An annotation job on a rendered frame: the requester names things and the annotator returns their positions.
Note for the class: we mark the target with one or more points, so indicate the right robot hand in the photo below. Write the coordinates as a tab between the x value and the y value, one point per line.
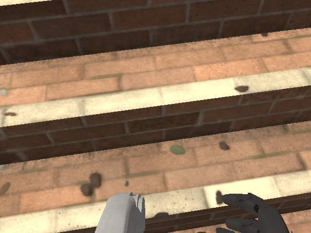
269	218

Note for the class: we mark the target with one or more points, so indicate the left robot thigh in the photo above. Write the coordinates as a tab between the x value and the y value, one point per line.
124	213

